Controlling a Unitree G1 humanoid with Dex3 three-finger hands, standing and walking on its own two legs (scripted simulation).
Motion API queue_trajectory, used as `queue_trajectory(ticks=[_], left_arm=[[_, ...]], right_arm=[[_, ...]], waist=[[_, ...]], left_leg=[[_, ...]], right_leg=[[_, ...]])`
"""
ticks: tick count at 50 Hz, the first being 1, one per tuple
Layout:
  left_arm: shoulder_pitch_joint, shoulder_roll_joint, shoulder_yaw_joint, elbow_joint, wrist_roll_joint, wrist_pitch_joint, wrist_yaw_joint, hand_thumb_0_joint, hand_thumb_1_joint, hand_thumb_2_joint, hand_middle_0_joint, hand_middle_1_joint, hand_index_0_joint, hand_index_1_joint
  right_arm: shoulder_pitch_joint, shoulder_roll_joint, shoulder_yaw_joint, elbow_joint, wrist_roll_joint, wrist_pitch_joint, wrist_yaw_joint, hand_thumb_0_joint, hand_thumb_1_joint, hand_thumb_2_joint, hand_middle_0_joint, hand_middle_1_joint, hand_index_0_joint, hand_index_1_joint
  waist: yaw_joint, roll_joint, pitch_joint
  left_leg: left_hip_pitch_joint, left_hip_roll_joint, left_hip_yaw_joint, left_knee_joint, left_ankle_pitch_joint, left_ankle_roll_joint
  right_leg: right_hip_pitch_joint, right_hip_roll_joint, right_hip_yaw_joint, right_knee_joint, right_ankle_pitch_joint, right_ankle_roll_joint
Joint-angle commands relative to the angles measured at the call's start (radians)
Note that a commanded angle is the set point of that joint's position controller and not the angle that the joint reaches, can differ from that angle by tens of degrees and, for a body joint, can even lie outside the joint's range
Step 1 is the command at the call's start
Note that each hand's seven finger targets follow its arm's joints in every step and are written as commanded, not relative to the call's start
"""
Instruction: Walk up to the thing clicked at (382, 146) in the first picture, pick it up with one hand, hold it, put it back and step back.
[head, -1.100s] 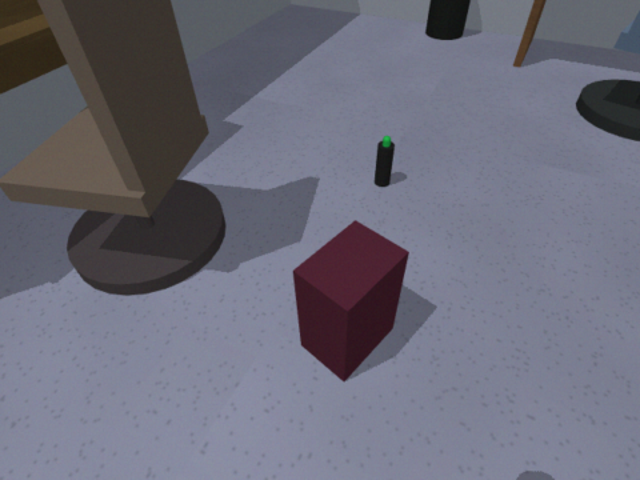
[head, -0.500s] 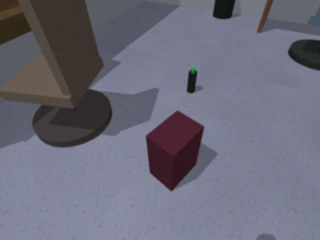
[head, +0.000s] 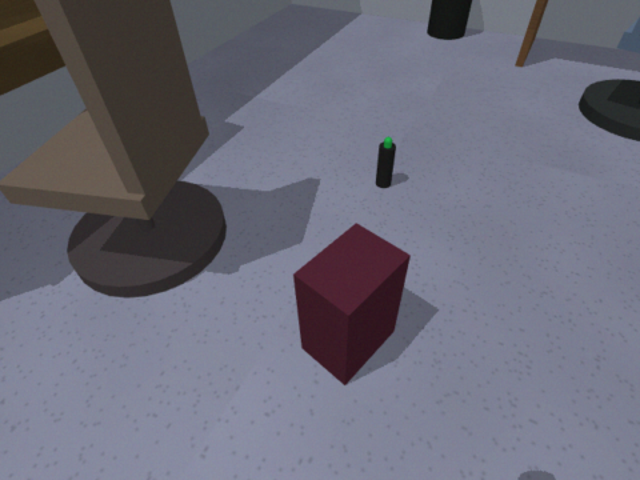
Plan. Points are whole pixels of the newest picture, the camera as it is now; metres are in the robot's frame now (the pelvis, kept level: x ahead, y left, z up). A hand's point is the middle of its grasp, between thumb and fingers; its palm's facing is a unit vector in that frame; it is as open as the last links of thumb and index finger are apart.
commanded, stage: stand
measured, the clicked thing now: (385, 161) +1.64 -0.24 -0.65
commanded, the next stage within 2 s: walk up in 0.02 s
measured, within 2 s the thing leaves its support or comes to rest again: neither
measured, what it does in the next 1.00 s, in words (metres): steps on the spot, turning right: right foot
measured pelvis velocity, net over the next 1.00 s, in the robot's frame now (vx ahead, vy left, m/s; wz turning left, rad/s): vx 0.02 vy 0.07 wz -1.04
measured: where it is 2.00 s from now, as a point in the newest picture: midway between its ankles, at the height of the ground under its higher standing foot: outside the picture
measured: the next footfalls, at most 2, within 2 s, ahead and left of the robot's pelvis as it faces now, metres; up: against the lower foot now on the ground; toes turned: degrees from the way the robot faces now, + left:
right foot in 0.66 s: -0.06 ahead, -0.07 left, +0.00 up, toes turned -43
left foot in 1.02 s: +0.18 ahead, +0.04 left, +0.00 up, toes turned -62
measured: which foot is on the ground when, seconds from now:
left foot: down 0.00-0.68, up 0.70-1.00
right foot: down 0.00-0.28, up 0.30-0.64, down 0.66-1.00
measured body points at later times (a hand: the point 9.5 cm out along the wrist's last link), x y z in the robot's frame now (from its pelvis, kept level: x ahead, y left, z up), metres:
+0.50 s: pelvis -0.02 +0.08 +0.00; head +0.02 +0.07 +0.44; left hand +0.23 +0.31 -0.12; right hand -0.08 -0.25 -0.10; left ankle +0.02 +0.17 -0.75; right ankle -0.08 -0.07 -0.69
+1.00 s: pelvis +0.02 +0.07 -0.03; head +0.03 +0.04 +0.42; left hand +0.36 +0.12 -0.11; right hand -0.21 -0.18 -0.14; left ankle +0.16 +0.08 -0.74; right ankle -0.09 -0.04 -0.75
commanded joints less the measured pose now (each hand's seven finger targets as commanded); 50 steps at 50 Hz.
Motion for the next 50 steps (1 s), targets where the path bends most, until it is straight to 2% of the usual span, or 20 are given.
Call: queue_trajectory(ticks=[1, 3, 5, 9, 12, 13, 14, 15, 16, 20, 25, 31, 33, 34, 35, 37, 40, 47, 49, 50], left_arm=[[0.008, 0.281, 0.08, -0.146, 0.016, 0.001, 0.013, 0.0, 0.9, 0.9, -0.2, -0.3, -0.2, -0.3], [0.032, 0.32, 0.104, -0.189, 0.024, -0.004, 0.019, 0.0, 0.9, 0.9, -0.2, -0.3, -0.2, -0.3], [0.08, 0.328, 0.128, -0.251, 0.036, -0.003, 0.024, 0.0, 0.9, 0.9, -0.2, -0.3, -0.2, -0.3], [0.055, 0.259, 0.12, -0.354, 0.041, 0.006, 0.029, 0.0, 0.9, 0.9, -0.2, -0.3, -0.2, -0.3], [0.006, 0.241, 0.114, -0.421, 0.033, 0.021, 0.021, 0.0, 0.9, 0.9, -0.2, -0.3, -0.2, -0.3], [0.0, 0.187, 0.099, -0.449, 0.029, 0.024, 0.022, 0.0, 0.9, 0.9, -0.2, -0.3, -0.2, -0.3], [0.075, 0.127, 0.088, -0.452, 0.031, 0.025, 0.026, 0.0, 0.9, 0.9, -0.2, -0.3, -0.2, -0.3], [0.132, 0.215, 0.109, -0.428, 0.042, 0.04, 0.038, 0.0, 0.9, 0.9, -0.2, -0.3, -0.2, -0.3], [0.111, 0.258, 0.123, -0.414, 0.048, 0.046, 0.03, 0.0, 0.9, 0.9, -0.2, -0.3, -0.2, -0.3], [0.154, 0.23, 0.129, -0.405, 0.014, 0.051, -0.035, 0.0, 0.9, 0.9, -0.2, -0.3, -0.2, -0.3], [0.036, 0.21, 0.111, -0.483, 0.026, 0.029, -0.057, 0.0, 0.9, 0.9, -0.2, -0.3, -0.2, -0.3], [0.134, 0.225, 0.117, -0.477, 0.026, 0.004, -0.038, 0.0, 0.9, 0.9, -0.2, -0.3, -0.2, -0.3], [0.283, 0.301, 0.15, -0.446, 0.035, -0.012, -0.02, 0.0, 0.9, 0.9, -0.2, -0.3, -0.2, -0.3], [0.288, 0.382, 0.172, -0.47, 0.043, -0.025, -0.007, 0.0, 0.9, 0.9, -0.2, -0.3, -0.2, -0.3], [0.286, 0.392, 0.169, -0.492, 0.03, -0.017, -0.004, 0.0, 0.9, 0.9, -0.2, -0.3, -0.2, -0.3], [0.191, 0.335, 0.146, -0.516, 0.004, -0.008, 0.01, 0.0, 0.9, 0.9, -0.2, -0.3, -0.2, -0.3], [0.116, 0.317, 0.137, -0.56, 0.012, -0.004, 0.018, 0.0, 0.9, 0.9, -0.2, -0.3, -0.2, -0.3], [0.096, 0.326, 0.149, -0.598, 0.031, 0.014, 0.014, 0.0, 0.9, 0.9, -0.2, -0.3, -0.2, -0.3], [0.019, 0.31, 0.136, -0.612, 0.023, 0.019, 0.016, 0.0, 0.9, 0.9, -0.2, -0.3, -0.2, -0.3], [0.043, 0.245, 0.117, -0.617, 0.012, 0.022, 0.018, 0.0, 0.9, 0.9, -0.2, -0.3, -0.2, -0.3]], right_arm=[[-0.128, -0.32, -0.126, -0.151, -0.003, -0.009, -0.001, 0.0, -0.9, -0.9, 0.2, 0.3, 0.2, 0.3], [-0.095, -0.241, -0.123, -0.199, 0.012, 0.004, 0.007, 0.0, -0.9, -0.9, 0.2, 0.3, 0.2, 0.3], [-0.089, -0.193, -0.119, -0.248, 0.007, 0.023, 0.016, 0.0, -0.9, -0.9, 0.2, 0.3, 0.2, 0.3], [-0.038, -0.203, -0.143, -0.289, 0.003, 0.036, 0.021, 0.0, -0.9, -0.9, 0.2, 0.3, 0.2, 0.3], [0.076, -0.201, -0.161, -0.304, -0.012, 0.031, 0.016, 0.0, -0.9, -0.9, 0.2, 0.3, 0.2, 0.3], [0.123, -0.249, -0.179, -0.314, -0.032, 0.027, 0.009, 0.0, -0.9, -0.9, 0.2, 0.3, 0.2, 0.3], [0.071, -0.307, -0.189, -0.347, -0.041, 0.026, 0.0, 0.0, -0.9, -0.9, 0.2, 0.3, 0.2, 0.3], [-0.039, -0.339, -0.198, -0.405, -0.031, 0.033, 0.011, 0.0, -0.9, -0.9, 0.2, 0.3, 0.2, 0.3], [-0.075, -0.306, -0.196, -0.418, -0.02, 0.032, 0.016, 0.0, -0.9, -0.9, 0.2, 0.3, 0.2, 0.3], [-0.088, -0.234, -0.17, -0.44, -0.025, 0.01, 0.014, 0.0, -0.9, -0.9, 0.2, 0.3, 0.2, 0.3], [0.072, -0.279, -0.18, -0.448, -0.024, 0.005, 0.038, 0.0, -0.9, -0.9, 0.2, 0.3, 0.2, 0.3], [0.071, -0.296, -0.181, -0.499, -0.016, 0.026, 0.058, 0.0, -0.9, -0.9, 0.2, 0.3, 0.2, 0.3], [0.101, -0.256, -0.163, -0.505, 0.004, 0.028, 0.057, 0.0, -0.9, -0.9, 0.2, 0.3, 0.2, 0.3], [0.096, -0.19, -0.134, -0.537, 0.013, 0.023, 0.062, 0.0, -0.9, -0.9, 0.2, 0.3, 0.2, 0.3], [0.02, -0.226, -0.135, -0.561, 0.011, 0.028, 0.053, 0.0, -0.9, -0.9, 0.2, 0.3, 0.2, 0.3], [0.068, -0.257, -0.141, -0.509, 0.017, 0.025, 0.052, 0.0, -0.9, -0.9, 0.2, 0.3, 0.2, 0.3], [0.12, -0.269, -0.145, -0.465, 0.003, 0.03, 0.047, 0.0, -0.9, -0.9, 0.2, 0.3, 0.2, 0.3], [0.144, -0.243, -0.143, -0.465, -0.001, 0.02, 0.021, 0.0, -0.9, -0.9, 0.2, 0.3, 0.2, 0.3], [0.253, -0.243, -0.154, -0.438, -0.008, 0.007, 0.008, 0.0, -0.9, -0.9, 0.2, 0.3, 0.2, 0.3], [0.28, -0.29, -0.17, -0.441, -0.024, 0.0, -0.001, 0.0, -0.9, -0.9, 0.2, 0.3, 0.2, 0.3]], waist=[[-0.015, 0.033, 0.011], [-0.008, -0.092, -0.046], [0.016, -0.232, -0.075], [-0.028, -0.191, -0.117], [-0.091, -0.103, -0.147], [-0.122, 0.024, -0.135], [-0.056, 0.267, -0.143], [-0.044, 0.245, -0.117], [-0.032, 0.144, -0.047], [-0.002, 0.186, 0.007], [-0.087, 0.168, 0.001], [-0.033, 0.135, -0.064], [0.057, -0.071, -0.161], [0.064, -0.299, -0.127], [0.092, -0.281, -0.104], [0.03, -0.158, -0.071], [-0.013, -0.162, -0.039], [-0.011, -0.194, -0.036], [-0.1, -0.166, -0.046], [-0.12, -0.036, -0.044]], left_leg=[[0.065, 0.044, 0.05, 0.164, 0.057, 0.038], [-0.112, 0.009, 0.01, 0.288, -0.05, 0.03], [-0.277, -0.055, -0.092, 0.487, -0.406, 0.029], [-0.254, -0.048, -0.089, 0.427, -0.291, 0.017], [0.108, -0.047, -0.071, 0.069, -0.111, 0.021], [0.258, 0.08, -0.204, -0.076, -0.097, 0.05], [0.285, 0.331, -0.441, -0.047, 0.06, 0.102], [0.087, 0.481, -0.481, -0.088, -0.003, 0.262], [-0.048, 0.462, -0.423, -0.102, -0.003, 0.281], [-0.018, 0.234, -0.096, -0.048, 0.001, 0.165], [0.054, 0.274, -0.014, -0.02, -0.034, 0.177], [-0.054, 0.313, 0.1, 0.182, 0.085, 0.148], [-0.234, 0.197, 0.194, 0.567, 0.087, 0.067], [-0.556, 0.037, 0.184, 0.735, -0.349, 0.004], [-0.611, 0.017, -0.001, 0.778, -0.483, -0.012], [-0.606, 0.074, -0.076, 0.75, -0.396, -0.029], [-0.43, 0.041, -0.01, 0.69, -0.279, -0.03], [-0.238, -0.031, -0.004, 0.475, -0.197, 0.01], [0.002, -0.029, -0.015, 0.291, -0.078, 0.026], [0.082, 0.07, -0.152, 0.105, -0.144, 0.059]], right_leg=[[-0.177, -0.126, 0.257, 0.021, 0.387, -0.078], [-0.064, -0.196, 0.391, 0.045, 0.467, -0.155], [0.023, -0.276, 0.596, 0.019, 0.478, -0.257], [0.007, -0.155, 0.517, 0.056, 0.465, -0.19], [-0.249, -0.046, 0.422, 0.176, 0.348, -0.098], [-0.437, 0.046, 0.326, 0.289, 0.139, -0.023], [-0.546, 0.161, 0.221, 0.483, -0.355, 0.001], [-0.495, 0.068, 0.175, 0.632, -0.405, 0.017], [-0.421, 0.031, 0.152, 0.722, -0.357, 0.018], [-0.44, -0.014, 0.093, 0.723, -0.128, 0.012], [-0.416, -0.045, -0.011, 0.463, -0.128, 0.021], [-0.171, 0.004, -0.09, 0.239, -0.157, -0.028], [0.136, -0.012, 0.077, 0.081, -0.13, -0.107], [0.271, -0.219, 0.467, 0.05, 0.033, -0.211], [0.174, -0.331, 0.706, 0.004, 0.042, -0.327], [0.183, -0.247, 0.516, 0.055, 0.104, -0.276], [-0.073, -0.125, 0.386, 0.061, 0.071, -0.199], [-0.282, -0.065, 0.466, 0.133, 0.129, -0.183], [-0.444, -0.047, 0.466, 0.222, 0.115, -0.122], [-0.524, 0.06, 0.381, 0.357, 0.007, -0.028]])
